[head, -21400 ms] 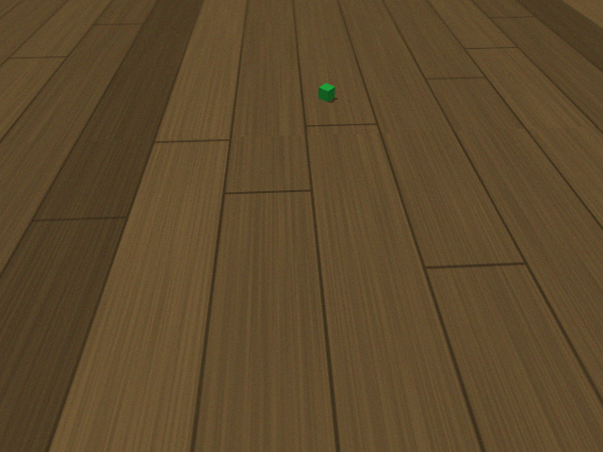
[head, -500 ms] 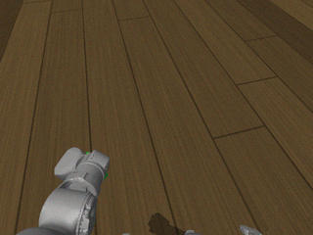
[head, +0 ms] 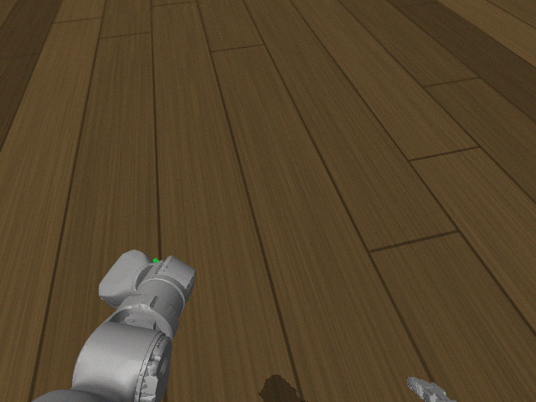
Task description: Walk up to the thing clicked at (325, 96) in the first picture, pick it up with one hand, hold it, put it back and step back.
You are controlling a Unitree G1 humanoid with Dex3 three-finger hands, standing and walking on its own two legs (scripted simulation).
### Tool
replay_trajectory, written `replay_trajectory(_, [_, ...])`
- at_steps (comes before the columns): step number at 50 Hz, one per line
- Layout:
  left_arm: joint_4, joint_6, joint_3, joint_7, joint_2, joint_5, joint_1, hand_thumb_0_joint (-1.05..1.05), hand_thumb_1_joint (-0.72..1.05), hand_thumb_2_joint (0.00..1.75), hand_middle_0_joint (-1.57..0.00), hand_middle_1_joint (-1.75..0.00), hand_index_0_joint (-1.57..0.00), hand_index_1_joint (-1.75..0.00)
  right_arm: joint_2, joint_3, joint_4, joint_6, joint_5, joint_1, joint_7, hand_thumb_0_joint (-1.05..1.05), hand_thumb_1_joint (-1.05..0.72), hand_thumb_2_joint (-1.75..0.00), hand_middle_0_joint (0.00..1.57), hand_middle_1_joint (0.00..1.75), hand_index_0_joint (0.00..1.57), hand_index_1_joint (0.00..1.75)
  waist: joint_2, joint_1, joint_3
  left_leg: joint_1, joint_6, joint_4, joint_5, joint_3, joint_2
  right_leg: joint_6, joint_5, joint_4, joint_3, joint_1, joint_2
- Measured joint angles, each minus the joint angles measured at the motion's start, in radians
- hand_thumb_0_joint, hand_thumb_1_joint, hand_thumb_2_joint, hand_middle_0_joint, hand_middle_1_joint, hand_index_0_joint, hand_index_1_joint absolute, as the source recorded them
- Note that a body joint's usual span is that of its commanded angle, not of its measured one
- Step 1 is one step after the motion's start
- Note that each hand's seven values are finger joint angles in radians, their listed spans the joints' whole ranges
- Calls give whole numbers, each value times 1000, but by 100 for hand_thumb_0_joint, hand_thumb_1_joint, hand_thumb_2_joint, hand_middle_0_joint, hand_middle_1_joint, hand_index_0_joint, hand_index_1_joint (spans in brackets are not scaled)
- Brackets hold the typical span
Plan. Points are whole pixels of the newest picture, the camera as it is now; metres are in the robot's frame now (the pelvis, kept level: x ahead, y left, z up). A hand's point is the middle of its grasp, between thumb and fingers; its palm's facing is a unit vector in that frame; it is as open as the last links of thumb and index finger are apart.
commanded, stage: hold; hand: left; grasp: from above
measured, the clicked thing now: (156, 292) +0.33 +0.22 -0.10
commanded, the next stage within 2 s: crouch in 1.30 s
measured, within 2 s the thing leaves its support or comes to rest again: neither
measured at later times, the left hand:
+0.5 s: hand (144, 294) +0.30 +0.21 -0.03, palm faces -0.15 -0.43 -0.89, open 9.8 cm
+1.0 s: hand (140, 295) +0.29 +0.22 -0.02, palm faces -0.15 -0.44 -0.88, open 9.7 cm
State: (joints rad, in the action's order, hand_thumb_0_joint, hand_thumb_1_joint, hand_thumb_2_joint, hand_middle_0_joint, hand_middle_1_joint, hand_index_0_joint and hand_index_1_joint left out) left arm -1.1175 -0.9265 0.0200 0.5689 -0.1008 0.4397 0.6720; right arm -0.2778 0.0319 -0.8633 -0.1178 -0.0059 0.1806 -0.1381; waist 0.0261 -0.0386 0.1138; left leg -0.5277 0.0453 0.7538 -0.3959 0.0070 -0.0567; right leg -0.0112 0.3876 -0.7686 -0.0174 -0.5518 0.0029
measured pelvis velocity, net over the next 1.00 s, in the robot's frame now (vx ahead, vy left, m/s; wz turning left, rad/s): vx -0.01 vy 0.00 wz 0.00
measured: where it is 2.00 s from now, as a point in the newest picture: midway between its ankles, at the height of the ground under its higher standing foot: outside the picture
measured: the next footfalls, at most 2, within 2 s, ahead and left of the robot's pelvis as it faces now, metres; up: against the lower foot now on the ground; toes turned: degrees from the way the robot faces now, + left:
none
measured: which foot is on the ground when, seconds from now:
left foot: down 0.00-1.00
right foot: down 0.00-1.00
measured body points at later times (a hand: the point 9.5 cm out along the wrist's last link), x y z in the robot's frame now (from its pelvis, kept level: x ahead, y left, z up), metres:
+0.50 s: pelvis -0.01 +0.00 +0.01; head +0.01 -0.02 +0.46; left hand +0.30 +0.23 +0.02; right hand +0.13 -0.25 -0.11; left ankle -0.02 +0.15 -0.71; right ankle -0.01 -0.11 -0.71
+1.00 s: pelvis -0.01 +0.00 +0.01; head +0.00 -0.01 +0.46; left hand +0.30 +0.23 +0.03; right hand +0.13 -0.25 -0.10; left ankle -0.02 +0.15 -0.71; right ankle -0.01 -0.11 -0.71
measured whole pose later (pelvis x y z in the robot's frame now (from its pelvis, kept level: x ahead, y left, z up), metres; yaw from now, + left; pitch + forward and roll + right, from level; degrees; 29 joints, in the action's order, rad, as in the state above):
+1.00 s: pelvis -0.01 +0.00 +0.01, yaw +0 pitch +6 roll +0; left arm -1.07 -1.01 -0.04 0.52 -0.09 0.42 0.67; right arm -0.27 0.00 -0.86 -0.14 0.02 0.14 -0.13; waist 0.04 -0.02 0.10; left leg -0.41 0.04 0.64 -0.33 0.01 -0.06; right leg -0.01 0.31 -0.64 -0.01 -0.43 0.00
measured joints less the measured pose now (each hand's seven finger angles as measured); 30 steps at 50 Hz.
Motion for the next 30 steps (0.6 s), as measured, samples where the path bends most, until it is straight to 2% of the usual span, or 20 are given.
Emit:
replay_trajectory(8, [102,-27,-28,-4,-6,-12,-50,0,11,37,-104,-52,-68,-53,-5,-9,8,15,5,3,8,1,-91,-90,19,30,19,30,5,5,-16,42,0,-28,13,-1,0,-1,-13,30,-2,44,-1])
replay_trajectory(14, [79,-55,-40,-16,-7,-24,-23,0,11,39,-104,-53,-68,-54,-2,-14,5,13,12,-9,16,1,-90,-90,19,30,19,30,17,10,-11,79,0,-52,23,0,2,1,-21,51,-2,80,1])
replay_trajectory(22, [23,-62,-46,-30,5,-17,5,-1,10,40,-105,-53,-68,-54,2,-23,7,-6,16,-28,11,1,-90,-90,19,30,19,30,18,15,-7,93,0,-76,39,0,0,-1,-37,75,-1,93,-2])
replay_trajectory(30, [84,-57,-50,-33,16,-14,-37,-1,10,40,-105,-52,-68,-53,1,-26,13,-4,14,-41,9,1,-91,-90,19,30,20,30,10,16,-26,100,0,-92,55,1,-1,-2,-54,93,-1,100,-3])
